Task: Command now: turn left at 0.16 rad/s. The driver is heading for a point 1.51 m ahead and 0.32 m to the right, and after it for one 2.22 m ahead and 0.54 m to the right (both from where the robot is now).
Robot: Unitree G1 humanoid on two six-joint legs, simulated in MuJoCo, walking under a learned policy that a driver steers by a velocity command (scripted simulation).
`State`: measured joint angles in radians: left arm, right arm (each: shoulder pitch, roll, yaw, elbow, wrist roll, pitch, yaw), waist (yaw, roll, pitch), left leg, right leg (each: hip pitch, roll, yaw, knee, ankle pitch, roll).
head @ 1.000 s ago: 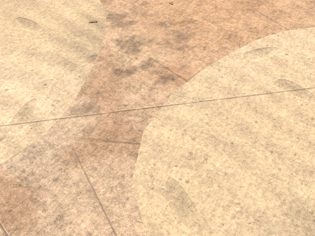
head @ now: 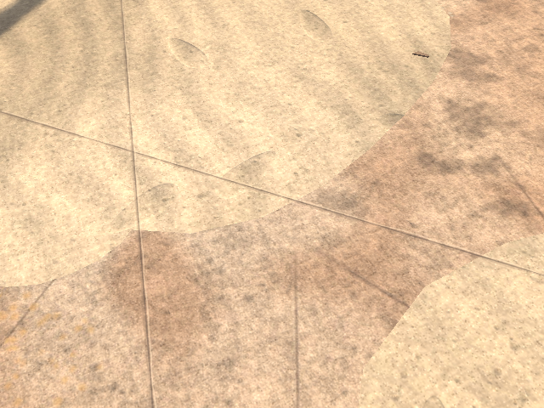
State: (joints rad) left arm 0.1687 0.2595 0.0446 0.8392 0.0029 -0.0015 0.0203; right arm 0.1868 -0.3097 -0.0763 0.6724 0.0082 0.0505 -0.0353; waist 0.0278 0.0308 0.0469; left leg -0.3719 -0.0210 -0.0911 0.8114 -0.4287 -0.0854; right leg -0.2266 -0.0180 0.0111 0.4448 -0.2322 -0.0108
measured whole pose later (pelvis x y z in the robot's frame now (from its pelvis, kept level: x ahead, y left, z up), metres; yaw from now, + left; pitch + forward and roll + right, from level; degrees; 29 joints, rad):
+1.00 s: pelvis +0.00 +0.03 -0.01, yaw +0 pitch -2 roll +0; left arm 0.20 0.24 0.03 1.10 0.00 0.00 0.04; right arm 0.24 -0.23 -0.02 0.95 0.00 0.00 -0.03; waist 0.02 0.00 0.04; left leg -0.17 -0.02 -0.04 0.49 -0.29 0.01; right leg -0.19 -0.05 0.02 0.48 -0.26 0.05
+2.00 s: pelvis +0.02 +0.01 -0.01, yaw +0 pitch +0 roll +0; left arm 0.37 0.19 0.02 1.10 -0.02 -0.05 0.04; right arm 0.37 -0.19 -0.02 1.08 0.03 -0.04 -0.03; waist 0.00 0.00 -0.01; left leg -0.22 0.00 -0.05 0.59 -0.41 0.03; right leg -0.26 -0.01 0.02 0.65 -0.45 -0.03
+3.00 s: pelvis +0.52 +0.01 -0.02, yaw +0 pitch +2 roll +3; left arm 0.05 0.23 0.04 0.84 0.01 -0.11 -0.02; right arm 0.36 -0.24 -0.03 1.04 0.00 -0.06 -0.01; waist -0.06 -0.03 0.02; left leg -0.01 -0.05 0.04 0.41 -0.41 0.02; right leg -0.49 -0.03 -0.01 0.46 0.04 -0.05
